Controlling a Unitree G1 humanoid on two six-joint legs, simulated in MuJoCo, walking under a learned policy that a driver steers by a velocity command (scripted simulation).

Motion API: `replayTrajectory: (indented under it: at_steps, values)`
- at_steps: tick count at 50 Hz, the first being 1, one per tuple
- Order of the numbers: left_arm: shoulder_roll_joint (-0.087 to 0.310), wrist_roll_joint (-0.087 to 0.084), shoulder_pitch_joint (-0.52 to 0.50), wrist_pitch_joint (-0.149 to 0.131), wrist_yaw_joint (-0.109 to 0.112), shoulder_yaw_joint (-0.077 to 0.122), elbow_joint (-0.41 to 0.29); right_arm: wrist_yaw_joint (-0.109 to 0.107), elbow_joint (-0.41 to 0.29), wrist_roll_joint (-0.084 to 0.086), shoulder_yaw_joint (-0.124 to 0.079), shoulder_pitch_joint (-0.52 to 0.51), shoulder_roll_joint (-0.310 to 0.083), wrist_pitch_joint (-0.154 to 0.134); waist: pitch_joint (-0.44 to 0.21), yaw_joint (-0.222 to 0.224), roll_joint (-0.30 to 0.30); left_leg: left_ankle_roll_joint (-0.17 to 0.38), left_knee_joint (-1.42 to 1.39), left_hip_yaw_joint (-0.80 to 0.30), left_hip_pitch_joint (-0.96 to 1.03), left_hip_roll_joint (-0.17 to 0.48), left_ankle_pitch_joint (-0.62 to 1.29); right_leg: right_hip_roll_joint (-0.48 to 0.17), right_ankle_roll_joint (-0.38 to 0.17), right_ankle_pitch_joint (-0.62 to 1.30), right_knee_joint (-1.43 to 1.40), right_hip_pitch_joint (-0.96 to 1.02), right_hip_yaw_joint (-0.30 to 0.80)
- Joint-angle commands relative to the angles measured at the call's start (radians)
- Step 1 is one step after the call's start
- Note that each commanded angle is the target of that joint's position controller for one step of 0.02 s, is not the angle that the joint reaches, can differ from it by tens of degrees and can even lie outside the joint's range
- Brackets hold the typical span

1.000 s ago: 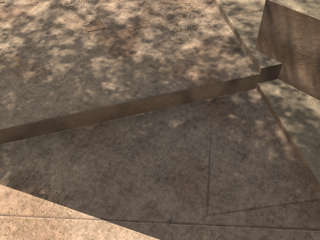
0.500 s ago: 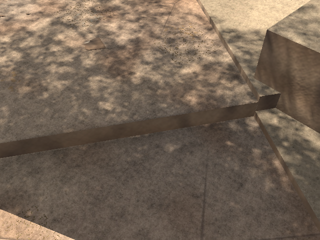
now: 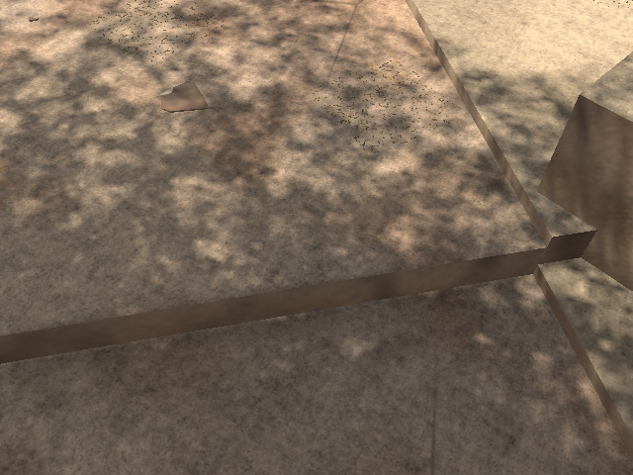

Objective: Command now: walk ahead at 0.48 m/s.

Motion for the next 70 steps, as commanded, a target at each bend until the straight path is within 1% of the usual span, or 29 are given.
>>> replayTrajectory:
  at_steps: [1,7,8,11,15,17,19,20,21,22,23,24,26,34,39,42,44,45,46,47,48,49,51,56,57,60,65,68,70]
  values:
    - [0.075,0.011,0.065,0.007,0.008,0.024,-0.048,0.002,-0.041,-0.01,-0.024,-0.013,-0.097,-0.03,-0.066,0.018,0.122,0.159,-0.354,-0.336,0.1,0.258,-0.117,-0.101,-0.002,0.094,-0.012,-0.145,0.046]
    - [0.072,0.03,-0.123,0.009,0.011,0.024,-0.115,-0.025,0.01,0.001,-0.033,0.082,-0.152,-0.032,0.0,-0.02,0.062,0.17,-0.412,-0.223,0.142,0.244,-0.001,-0.111,0.056,0.355,-0.306,-0.303,0.028]
    - [0.016,0.099,-0.146,0.032,-0.029,-0.002,-0.121,-0.014,0.061,-0.013,-0.027,0.167,-0.123,-0.017,0.012,-0.014,0.013,0.147,-0.41,-0.146,0.086,0.206,0.047,-0.082,0.059,0.365,-0.365,-0.217,-0.059]
    - [0.009,0.071,-0.241,0.049,-0.06,-0.01,-0.147,-0.008,0.073,-0.014,-0.028,0.209,-0.123,-0.007,0.026,-0.058,0.079,0.111,-0.397,-0.111,0.113,0.188,0.042,-0.055,0.047,0.447,-0.496,-0.156,-0.094]
    - [0.052,0.069,-0.329,0.038,-0.051,-0.006,-0.187,-0.021,0.095,-0.026,-0.035,0.262,-0.148,0.003,0.026,-0.078,0.087,0.115,-0.322,-0.151,0.333,0.262,0.175,-0.033,0.018,0.302,-0.611,-0.199,-0.084]
    - [0.068,0.069,-0.286,0.028,-0.045,-0.001,-0.181,-0.03,0.101,-0.029,-0.038,0.258,-0.154,0.008,0.005,-0.054,0.113,0.1,-0.24,-0.156,0.397,0.283,0.311,-0.007,-0.014,0.191,-0.659,-0.134,-0.087]
    - [0.094,0.079,-0.069,0.004,-0.027,0.015,-0.111,-0.031,0.109,-0.027,-0.03,0.26,-0.134,0.014,-0.113,0.039,0.071,0.07,0.045,-0.106,0.356,0.221,0.517,0.037,-0.063,0.175,-0.779,0.176,-0.096]
    - [0.164,0.102,0.126,-0.007,-0.011,0.034,-0.075,-0.03,0.072,-0.018,-0.013,0.247,-0.088,0.009,-0.266,0.114,-0.031,0.049,0.327,-0.067,0.178,0.166,0.303,-0.154,-0.115,0.095,-0.782,0.461,0.102]
    - [0.284,0.097,0.17,0.001,-0.004,0.07,-0.052,-0.024,0.044,0.015,0.005,0.337,0.001,0.003,-0.335,0.07,-0.307,0.008,0.624,0.012,-0.217,-0.026,-0.304,-0.392,-0.221,-0.001,-0.886,0.71,0.532]
    - [0.197,0.075,0.11,0.009,-0.008,0.052,-0.068,-0.037,0.074,-0.01,-0.021,0.273,-0.115,0.014,-0.251,0.072,-0.103,0.026,0.712,-0.115,-0.3,0.017,-0.353,-0.367,-0.194,-0.037,-0.923,0.613,0.542]
    - [0.131,0.069,0.027,0.007,-0.012,0.031,-0.078,-0.03,0.069,-0.005,-0.027,0.228,-0.112,0.012,-0.146,0.041,-0.048,0.035,0.709,-0.142,-0.296,0.061,-0.261,-0.323,-0.168,0.017,-0.932,0.501,0.382]
    - [0.078,0.068,-0.017,0.001,-0.014,0.018,-0.078,-0.025,0.073,0.0,-0.022,0.207,-0.09,0.013,-0.098,0.022,-0.02,0.03,0.674,-0.136,-0.261,0.095,-0.194,-0.282,-0.144,0.117,-0.966,0.409,0.268]
    - [0.036,0.059,-0.038,-0.01,-0.007,0.004,-0.06,-0.014,0.086,-0.026,-0.021,0.207,-0.067,0.038,-0.045,-0.009,-0.061,0.008,0.626,-0.123,-0.211,0.123,-0.14,-0.216,-0.095,0.239,-1.007,0.317,0.107]
    - [0.045,0.05,0.029,-0.035,-0.001,0.008,0.01,0.023,0.018,-0.031,-0.007,-0.01,-0.013,0.063,0.024,-0.006,-0.052,-0.039,0.426,-0.048,-0.319,0.139,0.072,-0.173,-0.102,0.486,-1.048,0.313,-0.163]
    - [0.082,0.049,0.072,-0.029,0.011,0.016,0.047,0.033,-0.04,-0.039,0.007,-0.14,-0.005,0.059,0.042,0.015,-0.044,0.002,0.183,0.045,-0.227,0.104,0.101,-0.199,-0.092,0.612,-1.009,0.375,-0.245]
    - [0.111,0.054,0.055,-0.013,0.02,0.024,0.054,0.025,-0.038,-0.043,-0.004,-0.092,-0.033,0.06,-0.002,-0.023,-0.063,0.064,0.148,0.081,-0.148,0.043,-0.01,-0.218,-0.075,0.95,-0.854,0.463,-0.282]
    - [0.127,0.055,0.048,0.009,0.022,0.03,0.049,0.008,0.017,-0.044,-0.023,0.102,-0.058,0.056,-0.12,-0.102,-0.06,0.119,0.129,0.103,0.058,-0.034,-0.09,-0.212,-0.073,1.075,-0.536,0.445,-0.306]
    - [0.141,0.052,0.017,0.017,0.016,0.031,0.023,-0.007,0.055,-0.052,-0.046,0.229,-0.103,0.046,-0.187,-0.167,0.012,0.155,0.03,0.039,0.244,-0.025,-0.054,-0.183,-0.033,0.887,-0.287,0.315,-0.312]
    - [0.045,0.052,0.052,0.012,0.007,0.009,-0.025,-0.024,0.056,-0.057,-0.078,0.265,-0.226,0.047,-0.258,-0.132,0.198,0.235,0.002,-0.328,0.488,0.242,-0.03,-0.085,0.015,0.206,0.039,-0.001,-0.31]
    - [0.054,0.047,0.039,0.006,-0.004,0.013,-0.076,-0.022,0.034,-0.031,-0.095,0.257,-0.292,0.059,-0.348,-0.109,0.262,0.368,-0.158,-0.801,0.627,0.396,0.016,0.091,0.05,-0.225,0.265,-0.271,-0.125]
    - [0.08,0.058,-0.051,0.002,-0.007,0.015,-0.08,-0.026,0.038,-0.016,-0.09,0.223,-0.256,0.069,-0.234,-0.112,0.1,0.328,-0.193,-0.667,0.556,0.366,-0.046,0.012,0.038,-0.121,0.258,-0.361,-0.016]
    - [0.069,0.051,-0.077,-0.011,-0.01,0.009,-0.088,-0.033,0.034,-0.007,-0.076,0.164,-0.196,0.069,-0.108,-0.084,0.059,0.294,-0.214,-0.548,0.408,0.333,-0.019,-0.027,0.036,-0.015,0.182,-0.354,-0.025]
    - [0.067,0.072,-0.068,0.001,-0.007,0.011,-0.078,-0.042,0.023,0.0,-0.056,0.09,-0.124,0.061,-0.034,-0.014,0.015,0.224,-0.242,-0.4,0.241,0.23,0.175,-0.069,0.052,0.038,0.04,-0.245,-0.02]
    - [0.027,0.088,-0.097,0.059,-0.025,0.003,-0.11,-0.043,0.023,-0.001,-0.056,0.162,-0.137,0.032,-0.089,-0.004,0.037,0.2,-0.214,-0.323,0.235,0.163,0.4,-0.068,0.103,0.091,0.091,-0.305,-0.06]
    - [0.008,0.087,-0.125,0.065,-0.022,-0.001,-0.121,-0.047,0.026,-0.005,-0.057,0.198,-0.138,0.032,-0.097,-0.022,0.086,0.21,-0.207,-0.344,0.254,0.156,0.35,-0.057,0.108,0.073,0.208,-0.374,-0.081]
    - [0.006,0.091,-0.267,0.072,-0.009,-0.004,-0.195,-0.056,0.036,-0.01,-0.047,0.303,-0.126,0.03,-0.043,-0.065,0.08,0.254,-0.208,-0.479,0.343,0.187,0.088,-0.072,0.1,0.006,0.455,-0.715,-0.06]
    - [-0.063,0.109,-0.524,0.069,-0.009,-0.062,-0.374,-0.07,0.084,-0.013,-0.023,0.441,-0.113,0.014,0.037,-0.105,0.044,0.233,-0.217,-0.55,0.385,0.183,0.008,-0.041,0.055,-0.139,0.572,-1.049,-0.098]
    - [-0.063,0.101,-0.543,0.08,-0.02,-0.082,-0.445,-0.088,0.081,-0.008,-0.023,0.402,-0.117,0.026,0.019,-0.088,0.079,0.212,-0.376,-0.484,0.267,0.182,0.264,-0.026,0.026,-0.088,0.279,-0.748,-0.131]
    - [-0.071,0.074,-0.452,0.084,-0.02,-0.085,-0.434,-0.083,0.056,0.005,-0.022,0.329,-0.118,0.03,-0.041,-0.036,0.101,0.171,-0.375,-0.371,0.217,0.167,0.645,0.015,-0.019,-0.011,0.053,-0.43,-0.158]
Next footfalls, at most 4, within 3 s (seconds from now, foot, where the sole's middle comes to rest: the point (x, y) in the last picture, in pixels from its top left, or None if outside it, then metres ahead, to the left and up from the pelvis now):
0.38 right None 0.36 -0.12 -0.77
0.90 left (284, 408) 0.61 0.09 -0.77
1.48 right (278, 233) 1.01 0.13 -0.66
2.04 left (125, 198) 1.11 0.52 -0.66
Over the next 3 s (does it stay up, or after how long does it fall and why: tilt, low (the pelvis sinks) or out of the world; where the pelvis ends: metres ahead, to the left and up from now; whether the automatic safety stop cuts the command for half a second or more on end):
stays up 1.14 0.38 0.11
